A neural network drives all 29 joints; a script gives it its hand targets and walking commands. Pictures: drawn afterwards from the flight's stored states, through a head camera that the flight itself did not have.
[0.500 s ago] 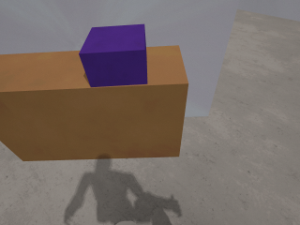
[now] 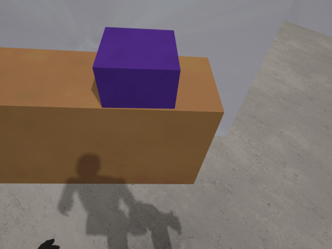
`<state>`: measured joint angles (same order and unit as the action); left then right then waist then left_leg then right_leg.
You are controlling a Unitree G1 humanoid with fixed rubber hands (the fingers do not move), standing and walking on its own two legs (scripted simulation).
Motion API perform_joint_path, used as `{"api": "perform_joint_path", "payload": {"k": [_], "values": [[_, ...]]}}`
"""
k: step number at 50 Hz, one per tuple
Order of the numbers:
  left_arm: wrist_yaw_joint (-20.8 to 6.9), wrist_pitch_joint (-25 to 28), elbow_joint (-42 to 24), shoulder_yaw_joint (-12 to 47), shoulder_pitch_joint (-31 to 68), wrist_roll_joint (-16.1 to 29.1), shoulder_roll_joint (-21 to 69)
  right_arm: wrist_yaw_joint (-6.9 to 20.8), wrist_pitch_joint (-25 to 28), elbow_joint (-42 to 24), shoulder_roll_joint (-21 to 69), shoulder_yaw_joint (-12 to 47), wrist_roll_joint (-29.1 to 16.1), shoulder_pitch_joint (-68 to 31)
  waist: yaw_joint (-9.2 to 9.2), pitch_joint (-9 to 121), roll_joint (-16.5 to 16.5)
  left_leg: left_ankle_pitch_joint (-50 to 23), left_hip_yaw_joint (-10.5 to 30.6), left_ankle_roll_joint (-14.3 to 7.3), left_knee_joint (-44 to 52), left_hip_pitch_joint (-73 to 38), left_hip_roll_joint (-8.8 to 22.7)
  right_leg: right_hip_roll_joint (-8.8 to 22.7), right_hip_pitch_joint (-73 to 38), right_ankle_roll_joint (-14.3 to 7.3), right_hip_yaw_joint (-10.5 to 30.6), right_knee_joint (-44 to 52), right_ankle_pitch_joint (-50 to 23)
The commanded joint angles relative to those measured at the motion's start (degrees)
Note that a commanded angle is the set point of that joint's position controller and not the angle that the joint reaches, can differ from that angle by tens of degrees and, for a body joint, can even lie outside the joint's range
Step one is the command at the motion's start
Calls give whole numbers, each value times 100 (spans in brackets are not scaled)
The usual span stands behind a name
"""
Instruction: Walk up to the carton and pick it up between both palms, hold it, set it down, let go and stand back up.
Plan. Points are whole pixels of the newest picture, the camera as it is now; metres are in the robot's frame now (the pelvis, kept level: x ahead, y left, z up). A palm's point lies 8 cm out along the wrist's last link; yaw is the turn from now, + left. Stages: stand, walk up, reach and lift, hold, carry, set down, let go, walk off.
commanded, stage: walk up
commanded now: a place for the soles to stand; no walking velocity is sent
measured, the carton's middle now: (139, 67) +0.76 +0.11 +0.01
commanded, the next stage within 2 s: none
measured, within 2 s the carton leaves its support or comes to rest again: neither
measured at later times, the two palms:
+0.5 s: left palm out of the picture +0.11 +0.35 -0.10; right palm (256, 234) +0.21 -0.26 -0.14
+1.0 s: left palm (37, 206) +0.26 +0.35 -0.12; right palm (249, 196) +0.31 -0.26 -0.12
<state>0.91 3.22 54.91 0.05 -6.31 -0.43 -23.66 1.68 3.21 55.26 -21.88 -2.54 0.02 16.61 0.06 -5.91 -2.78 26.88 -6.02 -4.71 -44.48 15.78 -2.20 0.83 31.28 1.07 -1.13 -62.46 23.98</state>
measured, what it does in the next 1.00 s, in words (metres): walks ahead: right foot, then left foot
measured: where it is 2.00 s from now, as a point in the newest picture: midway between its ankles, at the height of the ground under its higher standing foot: (144, 246)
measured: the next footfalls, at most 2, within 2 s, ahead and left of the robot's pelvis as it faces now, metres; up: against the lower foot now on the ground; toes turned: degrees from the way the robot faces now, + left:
right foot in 0.12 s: +0.16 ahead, -0.11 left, +0.00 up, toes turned -5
left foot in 0.50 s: +0.19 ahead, +0.15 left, +0.00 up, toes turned +7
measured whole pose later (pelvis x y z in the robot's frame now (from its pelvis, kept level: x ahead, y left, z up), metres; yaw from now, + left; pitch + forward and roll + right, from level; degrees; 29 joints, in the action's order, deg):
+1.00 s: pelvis +0.22 +0.04 -0.02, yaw +4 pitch -4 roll -1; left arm 2.0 6.8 54.5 0.1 -12.7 -0.4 -21.9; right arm 1.8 -0.2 49.1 -21.9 -2.6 0.0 13.2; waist 0.1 -7.9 1.4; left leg 30.8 -1.1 -2.8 -68.6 22.7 -0.3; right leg 0.1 25.4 -3.1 -5.5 -50.8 21.8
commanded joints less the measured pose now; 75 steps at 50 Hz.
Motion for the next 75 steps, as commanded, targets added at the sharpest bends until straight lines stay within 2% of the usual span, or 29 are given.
{"api": "perform_joint_path", "payload": {"k": [1, 3, 5, 6, 7, 8, 10, 13, 22, 25, 26, 27, 28, 29, 32, 41, 43, 44, 45, 46, 47, 52, 60, 62, 63, 64, 66, 69, 75], "values": [[52, 124, -464, -427, 234, 140, -1141, -154, 36, -554, -1473, -531, 114, 369, -512, 279, 1559, -4278, 1996, -126, 1941, -1980, 1399, 246, 984, -265, -317, 1586, -225], [65, 182, -389, -462, 64, 109, -1102, -139, -3, -631, -1483, -551, 136, 232, -373, 564, 1601, -4725, 1788, -179, 1404, -1739, 1395, 125, 178, -355, -442, 2204, -209], [146, 305, 6, -618, -1370, 95, -1261, -95, -22, -931, -1356, -489, 95, -442, 541, 1251, 1037, -5027, 929, 131, -519, -157, 914, 137, -2650, -605, -123, 3655, -1296], [225, 325, 245, -842, -2330, 46, -1846, -57, 17, -1133, -998, -375, 41, -512, 963, 1965, -180, -3228, 628, 408, -2259, 1167, 448, 1168, -4311, -960, 1528, 3860, -721], [280, 312, 181, -890, -2325, 71, -2158, -5, 9, -1150, -921, -288, -17, -132, 697, 2150, -838, 682, 618, 532, -2801, 2740, -107, 2548, -5304, -1521, 4120, 4433, 836], [279, 252, 62, -885, -1779, 110, -2191, -12, -93, -968, -1724, -480, 43, -515, 708, 1462, 364, 686, 1076, 368, -3275, 2953, 76, 2741, -4282, -2081, 4720, 4765, 2037], [288, 292, -73, -808, -1214, 73, -1863, 12, -132, -937, -1494, -477, 121, -666, 462, 399, 691, 59, 1430, 312, -3469, 3208, 443, 2563, -3343, -1962, 3889, 4745, 1326], [247, 386, -312, -738, -726, 16, -1672, 102, -182, -777, -1461, -518, 134, -279, 27, -151, 32, -409, 1427, 374, -2853, 2499, 724, 2123, -1996, -1596, 2582, 4688, 764], [146, 410, -576, -804, -1010, -80, -2057, 194, -105, -940, -1627, -606, 208, -677, 208, -49, -958, 645, 1269, 282, -668, 2006, 964, 2334, -1815, -1686, 2063, 3803, 390], [105, 325, -640, -595, -647, -14, -1653, 123, 89, -524, -1598, -684, 250, 399, -479, 695, -209, -38, 1023, 155, 1161, -331, 524, 1539, -936, -1053, 569, 1739, -1045], [72, 313, -714, -377, -672, 16, -1078, 25, 137, -288, -2043, -846, 320, 1097, -811, 1067, 1526, 474, 2350, 17, 2074, -1750, 1023, 761, 338, -584, -458, -503, -1217], [84, 329, -834, -286, -433, 57, -796, -56, 142, -431, -2416, -858, 240, 1103, -948, 580, 2183, 148, 4759, -249, 3078, -2089, 1978, -321, 2129, -223, -510, -1129, 780], [127, 317, -828, -398, -122, 75, -1326, -76, 122, -508, -2368, -801, 73, 911, -830, 441, 820, -414, 5477, -540, 3105, -1870, 2356, -157, 2060, -266, 91, -1206, 817], [127, 301, -787, -416, -97, 95, -1437, -111, 108, -541, -2236, -752, 35, 826, -717, 307, 291, -1628, 4606, -415, 2554, -1972, 2248, 39, 2067, -254, 267, -1191, 582], [110, 277, -529, -453, -895, 160, -1149, -208, 105, -648, -1698, -606, 66, 550, -370, 763, 932, -4615, 2817, -103, 1542, -2243, 1668, 179, 1659, -231, 312, -860, 105], [174, 301, -535, -567, -483, 130, -1237, -142, -58, -939, -1581, -556, 181, 138, -408, 328, 1612, -3815, 2218, -704, 1443, -1176, 1649, 296, 825, -266, -285, 1156, 108], [207, 405, -300, -590, -1148, 125, -1143, -88, -118, -1130, -1558, -520, 162, -378, 33, 658, 1520, -4007, 1380, -579, 485, -335, 1244, -5, -972, -342, -457, 2556, -579], [277, 486, 13, -704, -2239, 97, -1330, -45, -126, -1308, -1315, -430, 117, -754, 669, 1110, 1051, -4035, 915, -259, -1046, 371, 851, 170, -2495, -474, 21, 3584, -1474], [356, 519, 162, -916, -2942, 10, -1978, -20, -85, -1471, -904, -309, 52, -564, 854, 1860, -275, -2465, 764, 119, -2555, 1667, 358, 1276, -4002, -839, 2233, 3555, -1487], [393, 472, 29, -904, -2622, 22, -2234, -32, -99, -1457, -946, -279, -12, -258, 469, 1753, -579, 596, 666, 280, -2845, 2778, 24, 2345, -4481, -1389, 4222, 4097, -867], [397, 417, -109, -914, -2155, 107, -2311, -55, -214, -1290, -1658, -474, 66, -672, 567, 1408, 444, 807, 1123, 295, -3501, 2957, 161, 2633, -3837, -1869, 4787, 4324, -54], [403, 451, -432, -798, -1331, 30, -1779, 5, -325, -1122, -1504, -542, 199, -533, 111, -44, 21, -116, 1296, 327, -3229, 2592, 771, 2005, -1774, -1620, 2975, 4001, -810], [352, 352, -731, -685, -1062, -57, -1665, -129, -235, -1139, -1400, -527, 142, -439, 40, 472, -1135, 464, 1258, 266, -369, 1330, 864, 1852, -1468, -1613, 2139, 2565, -3213], [297, 234, -841, -498, -637, 44, -1230, -208, -43, -724, -1492, -572, 238, 529, -494, 1001, -336, -1327, 1635, 142, 1559, -618, 859, 976, -303, -840, 828, 955, -3035], [281, 190, -863, -353, -807, 123, -698, -267, 1, -768, -1933, -632, 329, 409, -386, 972, 1172, -2246, 3327, -102, 2047, -1014, 1771, 250, 700, -260, 6, -422, -839], [330, 122, -735, -402, -675, 111, -908, -277, -9, -846, -2055, -626, 187, 63, -357, 746, 687, -2693, 4409, -349, 2388, -605, 2416, -185, 867, -96, 218, -319, 1033], [319, 49, -647, -508, -478, 123, -1291, -309, -27, -806, -1848, -552, 137, -209, -252, 428, 193, -2836, 3715, -158, 1990, -465, 2140, -11, 654, -170, 601, -224, 930], [302, 4, -353, -519, -976, 149, -1241, -341, -77, -793, -1521, -516, 184, -559, -91, 650, 1020, -3463, 2810, 123, 1625, -720, 1801, -31, 392, -228, 571, 143, 645], [348, 90, -285, -552, -1001, 66, -1339, -267, -163, -978, -1494, -449, 204, -1052, 44, 615, 1670, -2728, 2400, -638, 1360, 231, 2013, 149, -527, -317, 203, 1058, 576]]}}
